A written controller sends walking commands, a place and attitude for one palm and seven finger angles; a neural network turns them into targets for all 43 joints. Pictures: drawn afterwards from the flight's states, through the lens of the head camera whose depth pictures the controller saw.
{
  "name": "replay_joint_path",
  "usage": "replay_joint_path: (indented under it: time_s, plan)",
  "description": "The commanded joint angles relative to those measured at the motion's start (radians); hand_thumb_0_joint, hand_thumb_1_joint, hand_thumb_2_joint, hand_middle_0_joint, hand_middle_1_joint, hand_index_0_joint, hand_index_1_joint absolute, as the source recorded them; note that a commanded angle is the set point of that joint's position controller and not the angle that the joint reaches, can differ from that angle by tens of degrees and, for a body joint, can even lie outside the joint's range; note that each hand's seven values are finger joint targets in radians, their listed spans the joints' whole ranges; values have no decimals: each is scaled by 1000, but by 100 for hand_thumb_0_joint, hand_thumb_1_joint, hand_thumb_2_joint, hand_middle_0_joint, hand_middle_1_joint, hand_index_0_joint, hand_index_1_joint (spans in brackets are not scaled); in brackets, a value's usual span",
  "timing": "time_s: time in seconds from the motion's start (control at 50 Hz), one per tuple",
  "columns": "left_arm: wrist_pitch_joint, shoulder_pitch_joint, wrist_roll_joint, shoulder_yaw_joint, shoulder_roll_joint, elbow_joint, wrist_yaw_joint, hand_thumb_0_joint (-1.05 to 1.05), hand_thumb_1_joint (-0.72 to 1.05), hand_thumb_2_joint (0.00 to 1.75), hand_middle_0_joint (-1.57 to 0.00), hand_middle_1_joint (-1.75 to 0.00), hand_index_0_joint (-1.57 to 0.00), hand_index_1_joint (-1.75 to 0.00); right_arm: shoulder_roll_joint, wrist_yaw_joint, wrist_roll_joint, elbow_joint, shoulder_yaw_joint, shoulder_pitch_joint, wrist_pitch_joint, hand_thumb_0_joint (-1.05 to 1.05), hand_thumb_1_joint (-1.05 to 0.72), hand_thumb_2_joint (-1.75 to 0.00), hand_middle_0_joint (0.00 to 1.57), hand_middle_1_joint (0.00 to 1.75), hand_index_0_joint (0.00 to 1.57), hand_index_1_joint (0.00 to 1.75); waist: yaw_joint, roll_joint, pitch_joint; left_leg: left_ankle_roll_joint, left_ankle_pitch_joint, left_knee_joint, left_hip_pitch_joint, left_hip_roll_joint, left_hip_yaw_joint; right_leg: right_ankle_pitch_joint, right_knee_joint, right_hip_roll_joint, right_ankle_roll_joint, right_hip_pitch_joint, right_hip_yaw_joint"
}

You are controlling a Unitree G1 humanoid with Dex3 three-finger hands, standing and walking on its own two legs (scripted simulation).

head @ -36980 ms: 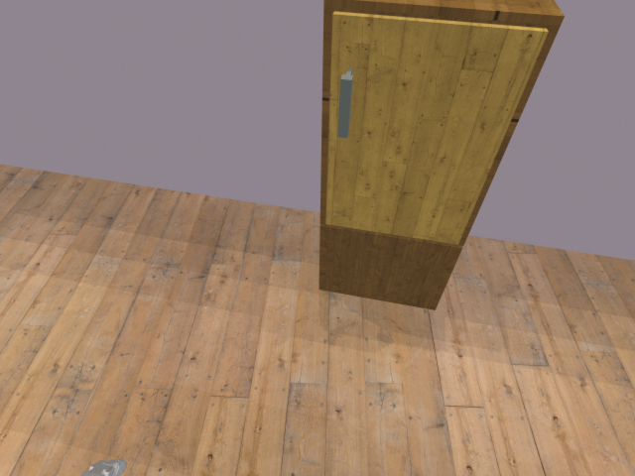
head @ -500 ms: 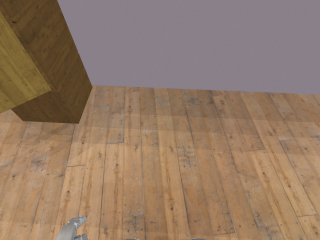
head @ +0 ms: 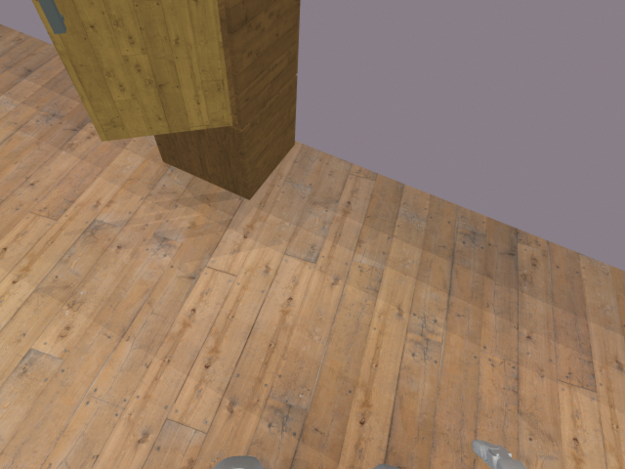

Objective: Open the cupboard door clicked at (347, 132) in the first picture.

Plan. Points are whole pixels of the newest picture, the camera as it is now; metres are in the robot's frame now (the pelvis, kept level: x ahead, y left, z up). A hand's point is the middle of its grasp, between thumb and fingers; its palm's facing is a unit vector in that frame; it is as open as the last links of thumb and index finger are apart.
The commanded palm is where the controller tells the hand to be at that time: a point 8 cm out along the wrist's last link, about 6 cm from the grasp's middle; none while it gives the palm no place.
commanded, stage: turn to face it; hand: left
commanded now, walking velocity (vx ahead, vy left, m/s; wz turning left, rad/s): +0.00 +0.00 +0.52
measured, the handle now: out of the picture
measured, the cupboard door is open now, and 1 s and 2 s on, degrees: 42 42 42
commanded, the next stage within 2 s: take the last steps up to it in 0.50 s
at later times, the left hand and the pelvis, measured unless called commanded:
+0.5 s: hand out of the picture +0.06 +0.16 -0.14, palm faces +0.21 -0.94 -0.25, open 7.4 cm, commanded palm none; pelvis +0.00 -0.04 +0.01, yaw +12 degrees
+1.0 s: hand out of the picture -0.07 +0.20 -0.16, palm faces +0.41 -0.89 -0.18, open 7.4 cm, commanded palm none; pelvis +0.02 +0.03 +0.02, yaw +21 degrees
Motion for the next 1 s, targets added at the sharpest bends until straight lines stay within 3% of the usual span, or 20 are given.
replay_joint_path:
  time_s: [0.0,0.06,0.2,0.3,0.34,0.36,0.38,0.4,0.42,0.46,0.5,0.6,0.72,0.8,0.82,0.84,0.86,0.88,0.94,0.98]
  plan:
    - [-28,-113,2,17,66,-118,-5,0,90,90,-20,-30,-20,-30,-213,-44,-5,-34,-49,118,-16,0,-90,-90,20,30,20,30,-72,242,-161,135,526,-289,214,303,-352,72,271,25,19,-257,170]
    - [-23,-50,4,19,61,-81,-12,0,90,90,-20,-30,-20,-30,-185,-44,-2,-42,-33,84,-28,0,-90,-90,20,30,20,30,-30,186,-150,103,528,-302,190,236,-270,167,234,46,26,-215,164]
    - [-25,-95,2,9,41,-105,-9,0,90,90,-20,-30,-20,-30,-177,-41,-7,-30,-36,120,-22,0,-90,-90,20,30,20,30,-45,196,-142,129,401,-308,160,232,-349,138,17,87,26,-144,153]
    - [-37,-58,-4,7,26,-101,-4,0,90,90,-20,-30,-20,-30,-169,-41,-9,-28,-42,103,-12,0,-90,-90,20,30,20,30,-29,243,-154,113,416,-255,90,200,-397,159,-232,151,1,39,126]
    - [-53,16,-8,12,36,-80,2,0,90,90,-20,-30,-20,-30,-147,-40,0,-30,-39,83,-12,0,-90,-90,20,30,20,30,11,192,-191,66,383,-176,21,156,-377,327,-477,140,-8,219,125]
    - [-65,41,-1,21,82,-71,9,0,90,90,-20,-30,-20,-30,-106,-34,9,-31,-36,98,-15,0,-90,-90,20,30,20,30,19,65,-205,10,232,-81,-99,90,-317,383,-577,27,-38,361,232]
    - [-72,61,13,35,152,-64,15,0,90,90,-20,-30,-20,-30,-50,-28,14,-46,-26,107,-18,0,-90,-90,20,30,20,30,24,-182,-196,-66,-119,121,-249,-62,-134,529,-618,-218,-145,426,463]
    - [-70,56,7,31,161,-68,17,0,90,90,-20,-30,-20,-30,-80,-31,5,-47,-35,85,-4,0,-90,-90,20,30,20,30,29,-187,-176,-76,-302,333,-228,-44,-138,634,-627,-326,-225,300,483]
    - [-72,21,6,25,123,-67,21,0,90,90,-20,-30,-20,-30,-85,-32,0,-27,-39,67,7,0,-90,-90,20,30,20,30,17,-203,-127,-73,-271,460,-232,-18,-167,671,-621,-271,-240,227,471]
    - [-74,-44,2,9,74,-78,16,0,90,90,-20,-30,-20,-30,-67,-22,2,12,-35,83,16,0,-90,-90,20,30,20,30,-23,-83,-82,-90,-135,569,-237,5,-148,687,-599,-169,-209,201,307]
    - [-77,-54,3,6,58,-77,16,0,90,90,-20,-30,-20,-30,-46,-16,4,35,-31,107,22,0,-90,-90,20,30,20,30,-36,-93,-90,-98,-74,555,-214,17,-126,653,-608,-134,-175,188,215]
    - [-82,53,12,16,67,-24,15,0,90,90,-20,-30,-20,-30,-16,-17,4,43,-16,51,13,0,-90,-90,20,30,20,30,17,-100,-107,-107,-136,304,-165,18,-68,698,-598,-155,-187,283,211]
    - [-88,124,20,37,112,35,-1,0,90,90,-20,-30,-20,-30,-22,-4,3,23,-5,-8,-14,0,-90,-90,20,30,20,30,59,-111,-78,-82,-181,103,-137,32,-25,363,-651,-231,-218,299,279]
    - [-80,48,9,36,104,44,-14,0,90,90,-20,-30,-20,-30,-28,-8,1,71,-3,150,-38,0,-90,-90,20,30,20,30,-32,-31,-91,-55,5,-251,247,-10,31,172,-516,-129,-122,45,136]
    - [-73,30,2,28,57,24,-22,0,90,90,-20,-30,-20,-30,-109,-19,-5,89,-21,239,-44,0,-90,-90,20,30,20,30,-80,160,-112,7,-89,-317,399,128,-158,72,-335,-42,-74,-136,51]
    - [-72,-17,2,9,-11,-23,-28,0,90,90,-20,-30,-20,-30,-197,-28,-18,103,-42,346,-42,0,-90,-90,20,30,20,30,-127,422,-96,114,-120,-423,456,355,-477,-63,-45,85,-29,-329,-44]
    - [-73,-106,15,-1,1,-48,-24,0,90,90,-20,-30,-20,-30,-198,-38,-16,120,-36,384,-41,0,-90,-90,20,30,20,30,-150,319,-71,177,-145,-464,382,402,-531,-59,95,64,-54,-378,70]
    - [-75,-137,15,0,-8,-41,-26,0,90,90,-20,-30,-20,-30,-168,-48,-15,113,-26,353,-49,0,-90,-90,20,30,20,30,-123,292,-41,177,-115,-467,346,368,-502,20,180,51,-59,-408,114]
    - [-76,-48,13,-4,-8,31,-42,0,90,90,-20,-30,-20,-30,-81,-54,-5,88,6,261,-77,0,-90,-90,20,30,20,30,-44,177,-8,126,116,-473,280,265,-292,220,213,30,-55,-340,135]
    - [-73,-19,9,-9,-16,50,-41,0,90,90,-20,-30,-20,-30,-68,-55,1,107,13,289,-93,0,-90,-90,20,30,20,30,-29,154,-31,123,347,-457,312,239,-211,273,198,42,-46,-322,125]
